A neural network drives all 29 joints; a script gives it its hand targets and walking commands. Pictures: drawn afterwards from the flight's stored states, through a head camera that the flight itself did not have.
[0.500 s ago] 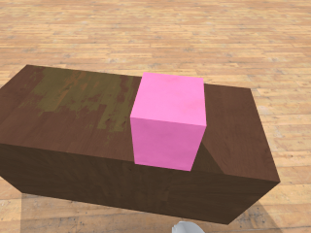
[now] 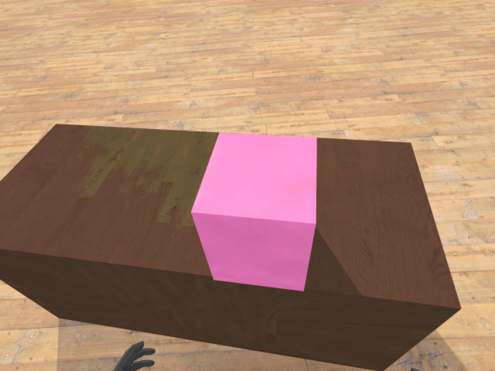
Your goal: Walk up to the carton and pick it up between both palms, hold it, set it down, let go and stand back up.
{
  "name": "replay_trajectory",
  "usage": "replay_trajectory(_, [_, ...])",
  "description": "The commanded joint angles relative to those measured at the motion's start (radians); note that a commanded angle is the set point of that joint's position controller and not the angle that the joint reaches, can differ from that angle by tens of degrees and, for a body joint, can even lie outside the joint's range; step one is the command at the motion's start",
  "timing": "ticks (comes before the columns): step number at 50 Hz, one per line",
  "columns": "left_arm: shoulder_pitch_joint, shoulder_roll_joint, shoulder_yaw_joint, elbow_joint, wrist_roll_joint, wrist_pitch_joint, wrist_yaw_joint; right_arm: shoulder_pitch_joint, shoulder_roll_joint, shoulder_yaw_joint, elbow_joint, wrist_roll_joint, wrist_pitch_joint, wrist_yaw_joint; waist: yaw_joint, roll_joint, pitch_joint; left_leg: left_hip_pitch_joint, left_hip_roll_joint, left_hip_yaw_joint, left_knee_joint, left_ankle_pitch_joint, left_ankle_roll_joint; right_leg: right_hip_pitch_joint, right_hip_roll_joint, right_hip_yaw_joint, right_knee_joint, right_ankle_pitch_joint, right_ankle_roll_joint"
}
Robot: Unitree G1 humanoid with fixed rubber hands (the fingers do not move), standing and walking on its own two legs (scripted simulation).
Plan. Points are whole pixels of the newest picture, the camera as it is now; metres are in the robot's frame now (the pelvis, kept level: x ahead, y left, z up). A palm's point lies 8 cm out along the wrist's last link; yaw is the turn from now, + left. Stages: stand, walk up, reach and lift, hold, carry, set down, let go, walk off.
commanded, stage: walk up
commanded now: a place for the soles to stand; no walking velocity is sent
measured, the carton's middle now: (262, 212) +0.45 +0.01 -0.04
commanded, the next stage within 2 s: none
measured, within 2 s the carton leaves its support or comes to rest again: neither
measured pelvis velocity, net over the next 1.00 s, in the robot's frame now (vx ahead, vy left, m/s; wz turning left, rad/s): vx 0.02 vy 0.06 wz -0.17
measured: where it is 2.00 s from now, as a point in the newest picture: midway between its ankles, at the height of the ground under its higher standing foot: outside the picture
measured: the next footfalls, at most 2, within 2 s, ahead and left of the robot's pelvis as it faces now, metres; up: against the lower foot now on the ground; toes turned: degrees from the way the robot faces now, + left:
right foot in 1.42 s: +0.08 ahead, -0.04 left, +0.00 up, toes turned -10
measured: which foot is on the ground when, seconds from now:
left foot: down 0.00-1.00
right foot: down 0.00-1.00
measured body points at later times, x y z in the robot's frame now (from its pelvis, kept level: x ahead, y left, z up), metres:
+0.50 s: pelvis +0.00 +0.02 +0.01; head +0.02 +0.01 +0.46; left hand +0.10 +0.28 -0.10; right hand +0.10 -0.24 -0.11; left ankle +0.01 +0.13 -0.71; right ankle +0.07 -0.11 -0.71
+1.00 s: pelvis +0.02 +0.06 -0.02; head +0.05 +0.03 +0.43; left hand +0.21 +0.29 -0.10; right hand +0.10 -0.23 -0.13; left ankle +0.01 +0.13 -0.71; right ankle +0.07 -0.11 -0.71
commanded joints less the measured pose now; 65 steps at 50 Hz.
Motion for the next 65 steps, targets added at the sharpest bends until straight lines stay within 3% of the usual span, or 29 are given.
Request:
replay_trajectory(1, [-0.037, 0.211, 0.055, -0.086, -0.002, -0.044, -0.016, 0.037, -0.121, -0.046, -0.096, 0.014, -0.023, 0.012, -0.019, -0.058, -0.081, -0.064, 0.050, -0.101, -0.199, -0.025, 0.064, 0.062, -0.144, 0.264, -0.293, -0.136, -0.067])
replay_trajectory(5, [-0.024, 0.180, 0.043, -0.082, -0.001, -0.053, -0.014, 0.048, -0.134, -0.055, -0.083, 0.012, -0.036, 0.014, -0.032, -0.009, -0.072, -0.029, 0.079, -0.135, -0.243, 0.032, 0.069, 0.035, -0.095, 0.183, -0.304, -0.066, -0.041])
replay_trajectory(9, [0.021, 0.179, 0.046, -0.062, 0.005, -0.055, -0.018, 0.021, -0.128, -0.056, -0.085, 0.011, -0.041, 0.013, -0.010, 0.003, -0.092, -0.070, 0.100, -0.158, -0.281, 0.044, 0.085, 0.111, -0.071, 0.142, -0.263, -0.005, -0.032])
replay_trajectory(13, [0.042, 0.172, 0.055, -0.066, 0.004, -0.052, -0.020, 0.015, -0.145, -0.053, -0.078, 0.014, -0.038, 0.015, -0.001, 0.049, -0.073, -0.140, 0.113, -0.181, -0.334, -0.070, 0.088, 0.151, -0.050, 0.109, -0.248, -0.031, -0.025])
replay_trajectory(17, [0.042, 0.159, 0.052, -0.056, 0.005, -0.055, -0.019, 0.028, -0.144, -0.051, -0.080, 0.013, -0.035, 0.013, -0.005, 0.022, -0.079, -0.118, 0.101, -0.176, -0.314, -0.052, 0.080, 0.141, -0.064, 0.131, -0.264, -0.036, -0.031])
replay_trajectory(18, [0.104, 0.184, 0.061, -0.067, 0.019, -0.067, -0.004, -0.004, -0.163, -0.063, -0.092, -0.012, -0.024, 0.021, 0.000, 0.065, -0.076, -0.059, 0.075, -0.077, -0.261, -0.067, 0.085, 0.084, -0.090, 0.174, -0.274, -0.079, -0.035])
replay_trajectory(19, [0.109, 0.202, 0.065, -0.068, 0.018, -0.071, 0.003, -0.012, -0.163, -0.067, -0.102, -0.019, -0.016, 0.024, -0.004, 0.062, -0.050, -0.061, 0.063, -0.063, -0.223, -0.076, 0.085, 0.033, -0.098, 0.210, -0.305, -0.126, -0.035])
replay_trajectory(21, [0.100, 0.239, 0.079, -0.076, 0.022, -0.068, 0.012, 0.029, -0.120, -0.063, -0.102, -0.021, -0.007, 0.029, -0.031, -0.080, -0.045, -0.087, 0.047, -0.038, -0.143, -0.069, 0.071, 0.030, -0.155, 0.314, -0.374, -0.246, -0.068])
replay_trajectory(23, [0.107, 0.245, 0.083, -0.084, 0.025, -0.060, 0.020, 0.064, -0.107, -0.059, -0.084, -0.022, -0.008, 0.033, -0.040, -0.126, -0.063, -0.050, 0.030, -0.014, -0.123, -0.074, 0.068, 0.005, -0.184, 0.339, -0.407, -0.313, -0.081])
replay_trajectory(24, [0.104, 0.243, 0.086, -0.088, 0.029, -0.056, 0.022, 0.074, -0.117, -0.059, -0.096, -0.024, -0.010, 0.031, -0.041, -0.146, -0.055, -0.010, 0.047, -0.031, -0.162, -0.045, 0.073, -0.030, -0.166, 0.317, -0.381, -0.268, -0.068])
replay_trajectory(27, [0.101, 0.181, 0.069, -0.113, 0.026, -0.061, 0.014, 0.040, -0.160, -0.068, -0.085, -0.015, -0.020, 0.026, -0.037, -0.028, -0.068, -0.014, 0.120, -0.105, -0.284, -0.090, 0.112, -0.033, -0.041, 0.172, -0.232, -0.116, -0.004])
replay_trajectory(29, [0.118, 0.151, 0.072, -0.119, 0.023, -0.062, 0.013, -0.011, -0.193, -0.073, -0.079, -0.008, -0.013, 0.017, -0.021, -0.006, -0.072, -0.094, 0.177, -0.132, -0.329, -0.118, 0.154, 0.068, 0.034, 0.067, -0.102, -0.033, 0.012])
replay_trajectory(31, [0.120, 0.150, 0.076, -0.127, 0.027, -0.069, 0.016, -0.039, -0.182, -0.063, -0.088, -0.005, -0.009, 0.013, -0.018, -0.017, -0.071, -0.095, 0.186, -0.075, -0.277, 0.072, 0.146, 0.088, 0.032, 0.067, -0.083, 0.070, 0.002])
replay_trajectory(33, [0.136, 0.171, 0.083, -0.139, 0.021, -0.072, 0.021, -0.045, -0.199, -0.059, -0.088, -0.006, 0.002, 0.010, -0.015, 0.014, -0.074, -0.088, 0.161, -0.023, -0.221, 0.133, 0.133, 0.088, 0.015, 0.101, -0.070, 0.143, -0.020])
replay_trajectory(36, [0.130, 0.188, 0.087, -0.155, 0.022, -0.064, 0.028, -0.041, -0.203, -0.057, -0.100, -0.005, 0.019, 0.011, -0.029, -0.015, -0.111, -0.049, 0.171, -0.011, -0.183, 0.112, 0.123, 0.064, 0.003, 0.121, -0.028, 0.196, -0.034])
replay_trajectory(42, [0.134, 0.209, 0.096, -0.184, 0.019, -0.060, 0.037, -0.077, -0.219, -0.058, -0.112, -0.001, 0.041, 0.016, -0.025, 0.025, -0.079, -0.072, 0.192, 0.016, -0.135, 0.168, 0.148, 0.038, 0.025, 0.129, 0.047, 0.284, -0.039])
replay_trajectory(46, [0.145, 0.232, 0.100, -0.206, 0.021, -0.060, 0.037, -0.076, -0.207, -0.055, -0.121, -0.007, 0.049, 0.024, -0.020, -0.013, -0.103, -0.058, 0.170, 0.036, -0.064, 0.139, 0.134, 0.050, 0.001, 0.208, 0.017, 0.305, -0.068])
replay_trajectory(47, [0.141, 0.254, 0.107, -0.208, 0.023, -0.059, 0.038, -0.071, -0.203, -0.055, -0.124, -0.003, 0.051, 0.024, -0.018, -0.073, -0.127, -0.045, 0.146, 0.036, -0.024, 0.150, 0.118, 0.046, -0.029, 0.258, 0.004, 0.295, -0.089])
replay_trajectory(51, [0.128, 0.308, 0.123, -0.214, 0.032, -0.049, 0.044, -0.035, -0.174, -0.054, -0.150, -0.004, 0.060, 0.029, -0.011, -0.243, -0.132, -0.085, 0.002, 0.030, 0.165, -0.198, 0.048, 0.014, -0.197, 0.669, -0.254, 0.131, -0.223])
replay_trajectory(52, [0.115, 0.310, 0.123, -0.201, 0.035, -0.045, 0.048, -0.037, -0.162, -0.055, -0.150, -0.011, 0.057, 0.028, -0.003, -0.230, -0.105, -0.091, 0.012, 0.008, 0.164, -0.233, 0.051, -0.015, -0.209, 0.671, -0.259, 0.141, -0.230])
replay_trajectory(54, [0.059, 0.289, 0.108, -0.205, 0.043, -0.033, 0.050, 0.033, -0.139, -0.057, -0.136, -0.009, 0.035, 0.028, -0.058, -0.246, -0.118, 0.003, 0.039, -0.030, -0.018, -0.126, 0.061, -0.061, -0.157, 0.569, -0.171, 0.167, -0.163])
replay_trajectory(55, [0.026, 0.259, 0.094, -0.218, 0.034, -0.030, 0.046, 0.072, -0.169, -0.064, -0.120, -0.013, 0.017, 0.026, -0.083, -0.133, -0.136, 0.110, 0.106, -0.108, -0.179, -0.036, 0.071, -0.155, -0.080, 0.430, -0.059, 0.147, -0.085])
replay_trajectory(56, [0.002, 0.190, 0.078, -0.227, 0.026, -0.030, 0.045, 0.100, -0.242, -0.086, -0.103, -0.021, 0.005, 0.020, -0.112, 0.079, -0.132, 0.202, 0.281, -0.296, -0.371, 0.071, 0.097, -0.297, 0.084, 0.180, 0.196, -0.053, 0.010])
replay_trajectory(57, [0.008, 0.171, 0.075, -0.223, 0.032, -0.025, 0.057, 0.075, -0.276, -0.097, -0.096, -0.023, 0.003, 0.013, -0.107, 0.101, -0.081, 0.171, 0.400, -0.392, -0.390, 0.276, 0.139, -0.351, 0.094, 0.119, 0.317, -0.302, 0.056])
replay_trajectory(58, [0.030, 0.176, 0.084, -0.202, 0.036, -0.019, 0.066, 0.074, -0.259, -0.091, -0.105, -0.033, 0.002, 0.005, -0.101, 0.040, -0.092, 0.163, 0.469, -0.439, -0.371, 0.339, 0.184, -0.343, 0.054, 0.133, 0.397, -0.343, 0.064])
replay_trajectory(59, [0.032, 0.185, 0.090, -0.183, 0.033, -0.018, 0.071, 0.064, -0.233, -0.078, -0.105, -0.032, 0.004, -0.001, -0.093, -0.012, -0.051, 0.172, 0.452, -0.365, -0.335, 0.466, 0.169, -0.333, 0.038, 0.138, 0.410, -0.332, 0.060])
replay_trajectory(61, [0.030, 0.148, 0.072, -0.166, 0.023, -0.031, 0.066, 0.055, -0.196, -0.062, -0.105, -0.024, 0.013, -0.017, -0.082, 0.011, -0.047, 0.277, 0.331, -0.121, -0.216, 0.912, 0.101, -0.337, 0.033, 0.103, 0.350, -0.278, 0.039])
replay_trajectory(62, [-0.015, 0.121, 0.060, -0.173, 0.032, -0.035, 0.055, 0.111, -0.188, -0.061, -0.083, -0.020, 0.011, -0.024, -0.095, 0.002, -0.066, 0.321, 0.309, -0.095, -0.199, 0.983, 0.058, -0.334, 0.036, 0.091, 0.302, -0.256, 0.035])
replay_trajectory(65, [-0.032, 0.088, 0.054, -0.165, 0.024, -0.029, 0.039, 0.115, -0.206, -0.060, -0.064, -0.017, 0.013, -0.032, -0.078, 0.065, -0.072, 0.219, 0.323, -0.122, -0.259, 0.757, 0.070, -0.188, 0.005, 0.067, 0.173, -0.162, 0.037])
